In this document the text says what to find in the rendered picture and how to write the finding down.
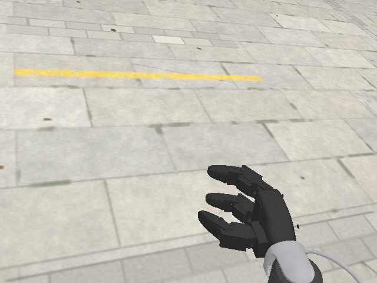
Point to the right robot hand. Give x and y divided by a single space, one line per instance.
265 222

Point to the robot right forearm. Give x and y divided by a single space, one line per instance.
286 262

